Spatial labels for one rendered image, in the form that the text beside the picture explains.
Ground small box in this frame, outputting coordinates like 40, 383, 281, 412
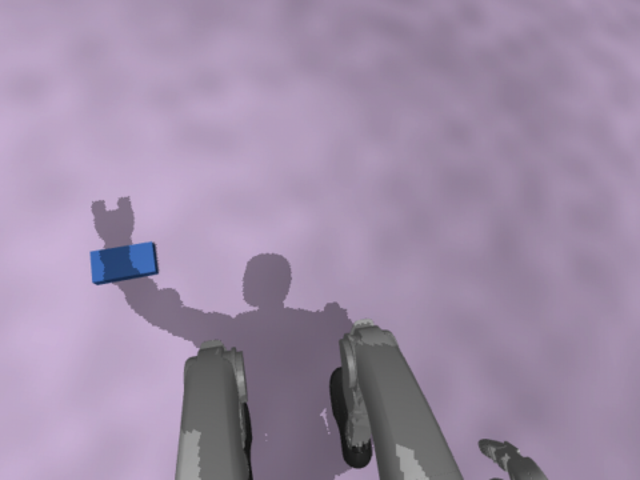
90, 242, 158, 285

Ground right robot hand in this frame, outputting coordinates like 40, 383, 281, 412
478, 439, 548, 480

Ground right robot foot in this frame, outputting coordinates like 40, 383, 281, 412
330, 367, 372, 469

